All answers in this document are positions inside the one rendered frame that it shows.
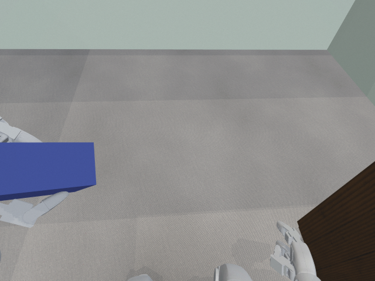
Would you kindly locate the robot right hand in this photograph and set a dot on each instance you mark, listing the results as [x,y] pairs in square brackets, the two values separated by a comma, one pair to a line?
[294,260]

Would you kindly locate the robot left hand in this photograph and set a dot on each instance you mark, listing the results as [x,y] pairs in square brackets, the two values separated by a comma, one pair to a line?
[20,212]

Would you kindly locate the sponge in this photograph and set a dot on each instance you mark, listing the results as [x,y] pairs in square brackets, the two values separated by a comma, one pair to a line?
[31,169]

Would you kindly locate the table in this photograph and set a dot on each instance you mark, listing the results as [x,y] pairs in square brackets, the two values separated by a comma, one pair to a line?
[340,231]

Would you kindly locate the right robot thigh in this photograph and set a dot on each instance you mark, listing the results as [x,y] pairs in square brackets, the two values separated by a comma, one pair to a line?
[230,272]

